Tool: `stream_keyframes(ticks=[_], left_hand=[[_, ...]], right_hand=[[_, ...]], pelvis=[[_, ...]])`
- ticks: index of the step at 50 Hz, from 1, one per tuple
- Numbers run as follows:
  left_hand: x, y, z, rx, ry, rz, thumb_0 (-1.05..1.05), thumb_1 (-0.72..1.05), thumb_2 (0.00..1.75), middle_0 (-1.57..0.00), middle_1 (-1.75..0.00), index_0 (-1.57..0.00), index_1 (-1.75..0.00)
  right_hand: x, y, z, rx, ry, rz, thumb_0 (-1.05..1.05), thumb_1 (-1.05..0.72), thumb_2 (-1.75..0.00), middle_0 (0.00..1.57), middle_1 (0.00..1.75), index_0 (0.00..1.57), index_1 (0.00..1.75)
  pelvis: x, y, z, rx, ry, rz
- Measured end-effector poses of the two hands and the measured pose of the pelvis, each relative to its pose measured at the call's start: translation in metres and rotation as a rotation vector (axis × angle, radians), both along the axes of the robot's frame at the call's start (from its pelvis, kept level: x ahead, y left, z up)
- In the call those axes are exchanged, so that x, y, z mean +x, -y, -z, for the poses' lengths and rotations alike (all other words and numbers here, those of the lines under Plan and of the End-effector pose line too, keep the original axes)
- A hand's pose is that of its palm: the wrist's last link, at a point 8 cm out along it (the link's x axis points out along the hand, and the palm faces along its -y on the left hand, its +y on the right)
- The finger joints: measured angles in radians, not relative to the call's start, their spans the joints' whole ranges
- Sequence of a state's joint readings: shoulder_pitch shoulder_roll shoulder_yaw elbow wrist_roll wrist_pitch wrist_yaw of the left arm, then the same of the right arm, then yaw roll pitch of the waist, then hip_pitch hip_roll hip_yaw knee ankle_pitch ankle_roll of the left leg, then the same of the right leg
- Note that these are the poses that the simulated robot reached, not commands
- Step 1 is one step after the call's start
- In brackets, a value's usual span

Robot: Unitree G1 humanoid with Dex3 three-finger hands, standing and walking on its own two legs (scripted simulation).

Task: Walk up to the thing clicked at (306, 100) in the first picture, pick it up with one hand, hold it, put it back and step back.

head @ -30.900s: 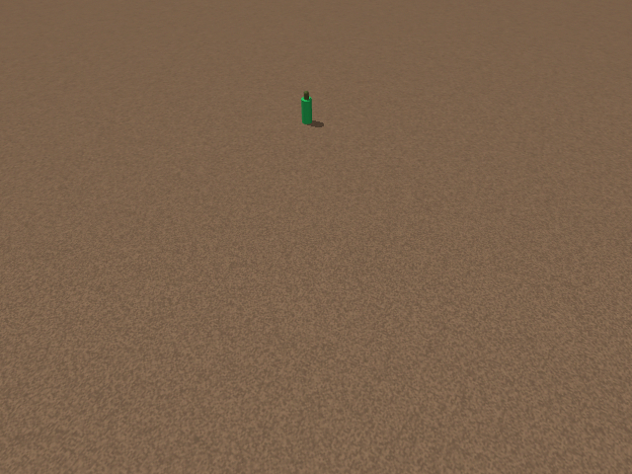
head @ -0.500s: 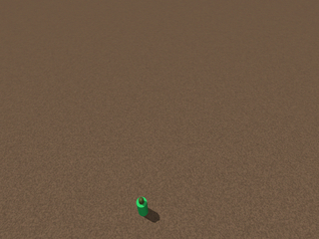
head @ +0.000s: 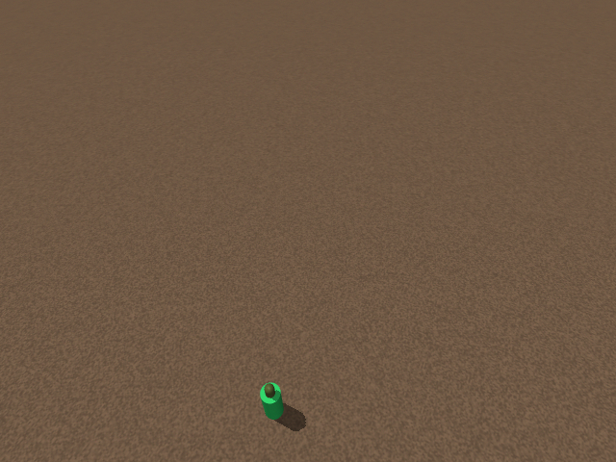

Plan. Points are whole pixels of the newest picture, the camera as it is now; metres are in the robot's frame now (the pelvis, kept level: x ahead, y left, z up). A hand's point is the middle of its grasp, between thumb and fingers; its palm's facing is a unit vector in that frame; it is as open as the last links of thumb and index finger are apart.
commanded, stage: stand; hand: left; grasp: from the side
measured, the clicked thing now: (271, 398) +0.45 +0.12 -0.69
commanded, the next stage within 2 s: step back in 0.54 s
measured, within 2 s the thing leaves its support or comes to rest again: neither
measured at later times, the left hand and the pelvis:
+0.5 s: hand out of the picture +0.08 +0.25 -0.15, palm faces +0.00 -0.94 -0.35, open 7.4 cm; pelvis +0.01 +0.00 +0.00, yaw +0 degrees
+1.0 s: hand out of the picture +0.08 +0.31 -0.18, palm faces -0.03 -0.94 -0.34, open 7.4 cm; pelvis -0.06 +0.06 -0.01, yaw +0 degrees
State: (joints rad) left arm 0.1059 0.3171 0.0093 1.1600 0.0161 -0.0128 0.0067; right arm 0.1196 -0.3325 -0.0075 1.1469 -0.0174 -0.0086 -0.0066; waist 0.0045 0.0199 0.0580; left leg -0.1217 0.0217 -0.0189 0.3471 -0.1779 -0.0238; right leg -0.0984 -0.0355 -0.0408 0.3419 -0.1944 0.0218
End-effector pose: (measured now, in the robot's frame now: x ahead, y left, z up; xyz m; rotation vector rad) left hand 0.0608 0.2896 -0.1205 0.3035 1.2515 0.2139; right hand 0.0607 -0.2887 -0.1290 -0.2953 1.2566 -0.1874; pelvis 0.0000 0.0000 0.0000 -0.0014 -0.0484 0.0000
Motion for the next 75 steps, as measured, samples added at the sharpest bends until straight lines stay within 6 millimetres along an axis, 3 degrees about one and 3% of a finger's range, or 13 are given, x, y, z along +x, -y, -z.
stream_keyframes(ticks=[12, 27, 32, 39, 43, 47, 53, 63, 67, 75], left_hand=[[0.015, -0.002, -0.003, 0.005, 0.019, 0.002, 0.0, 0.9, 0.9, -0.21, -0.3, -0.2, -0.3], [0.008, -0.001, -0.004, 0.008, 0.005, 0.001, 0.0, 0.9, 0.9, -0.21, -0.3, -0.2, -0.3], [0.006, -0.009, 0.0, 0.017, 0.017, -0.019, 0.0, 0.9, 0.9, -0.21, -0.3, -0.21, -0.3], [0.009, -0.04, 0.01, 0.038, 0.031, 0.029, 0.01, 0.9, 0.9, -0.21, -0.3, -0.21, -0.3], [0.022, -0.062, 0.026, 0.027, 0.084, 0.034, 0.01, 0.9, 0.9, -0.21, -0.3, -0.21, -0.3], [0.023, -0.067, 0.026, 0.015, 0.099, 0.038, 0.01, 0.9, 0.9, -0.2, -0.3, -0.2, -0.3], [-0.004, -0.067, 0.023, -0.009, 0.059, 0.069, 0.0, 0.9, 0.9, -0.2, -0.3, -0.2, -0.3], [-0.059, -0.071, 0.018, 0.05, 0.013, 0.1, 0.01, 0.9, 0.9, -0.21, -0.3, -0.2, -0.3], [-0.082, -0.066, 0.006, 0.065, 0.039, 0.097, 0.01, 0.9, 0.9, -0.21, -0.3, -0.2, -0.3], [-0.108, -0.065, -0.01, 0.067, 0.104, 0.08, 0.01, 0.9, 0.9, -0.21, -0.3, -0.21, -0.3]], right_hand=[[0.017, 0.003, -0.004, -0.008, 0.031, -0.006, 0.0, -0.9, -0.9, 0.21, 0.3, 0.2, 0.3], [0.012, 0.008, -0.004, -0.008, 0.018, 0.005, 0.0, -0.9, -0.9, 0.21, 0.3, 0.2, 0.3], [0.009, 0.014, -0.001, -0.014, 0.017, 0.015, 0.0, -0.9, -0.9, 0.21, 0.3, 0.2, 0.3], [-0.017, 0.009, -0.003, -0.072, -0.015, 0.026, 0.0, -0.9, -0.9, 0.21, 0.3, 0.2, 0.3], [-0.043, -0.006, -0.003, -0.121, -0.053, 0.019, 0.0, -0.9, -0.9, 0.21, 0.3, 0.2, 0.3], [-0.068, -0.026, -0.014, -0.123, -0.089, 0.015, 0.0, -0.9, -0.9, 0.21, 0.3, 0.2, 0.3], [-0.076, -0.042, -0.018, -0.124, -0.038, 0.039, 0.0, -0.9, -0.9, 0.21, 0.3, 0.2, 0.3], [-0.079, -0.047, 0.008, -0.048, 0.118, 0.051, 0.0, -0.9, -0.9, 0.21, 0.3, 0.2, 0.3], [-0.09, -0.042, 0.013, -0.019, 0.13, 0.06, 0.0, -0.9, -0.9, 0.21, 0.3, 0.2, 0.3], [-0.129, -0.032, -0.004, -0.048, 0.092, 0.018, 0.0, -0.9, -0.9, 0.21, 0.3, 0.2, 0.3]], pelvis=[[0.007, 0.001, -0.001, 0.002, -0.005, 0.003], [0.006, 0.004, -0.001, 0.002, -0.002, 0.004], [-0.008, 0.002, 0.005, -0.012, -0.011, -0.002], [-0.03, -0.024, 0.015, -0.007, -0.032, -0.001], [-0.042, -0.043, 0.026, -0.018, -0.036, -0.011], [-0.054, -0.051, 0.018, -0.031, -0.031, -0.016], [-0.068, -0.063, 0.011, -0.022, -0.037, 0.019], [-0.104, -0.061, 0.026, 0.013, -0.006, 0.079], [-0.12, -0.054, 0.025, -0.023, 0.008, 0.066], [-0.155, -0.054, 0.012, 0.032, -0.026, 0.064]])
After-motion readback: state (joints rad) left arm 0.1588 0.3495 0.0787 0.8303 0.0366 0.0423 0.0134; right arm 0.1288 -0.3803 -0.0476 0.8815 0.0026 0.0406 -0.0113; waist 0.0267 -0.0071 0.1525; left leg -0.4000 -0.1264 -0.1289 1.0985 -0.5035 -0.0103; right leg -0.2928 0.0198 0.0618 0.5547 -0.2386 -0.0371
